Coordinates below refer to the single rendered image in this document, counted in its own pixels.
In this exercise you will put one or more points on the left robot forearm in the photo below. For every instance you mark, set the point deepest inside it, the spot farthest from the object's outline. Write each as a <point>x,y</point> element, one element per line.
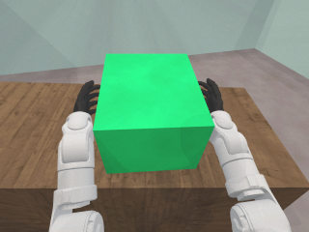
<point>75,165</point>

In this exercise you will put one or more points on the left robot hand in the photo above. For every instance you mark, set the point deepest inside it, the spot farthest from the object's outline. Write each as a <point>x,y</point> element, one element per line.
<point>83,103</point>

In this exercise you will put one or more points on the robot left upper arm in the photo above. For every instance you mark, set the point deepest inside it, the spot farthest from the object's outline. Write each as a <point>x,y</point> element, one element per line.
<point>86,221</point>

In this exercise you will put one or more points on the robot right upper arm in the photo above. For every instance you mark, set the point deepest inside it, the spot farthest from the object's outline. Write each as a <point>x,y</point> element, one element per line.
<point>258,216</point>

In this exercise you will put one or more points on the right robot hand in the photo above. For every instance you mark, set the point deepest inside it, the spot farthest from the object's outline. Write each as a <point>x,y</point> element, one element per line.
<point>213,95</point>

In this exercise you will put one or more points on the right robot forearm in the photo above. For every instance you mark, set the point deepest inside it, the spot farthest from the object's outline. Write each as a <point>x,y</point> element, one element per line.
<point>243,180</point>

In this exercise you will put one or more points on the carton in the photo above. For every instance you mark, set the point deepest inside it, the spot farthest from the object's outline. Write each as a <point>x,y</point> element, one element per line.
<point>151,113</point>

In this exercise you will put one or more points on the pedestal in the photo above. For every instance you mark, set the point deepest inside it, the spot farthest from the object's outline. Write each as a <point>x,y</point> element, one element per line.
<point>182,200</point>

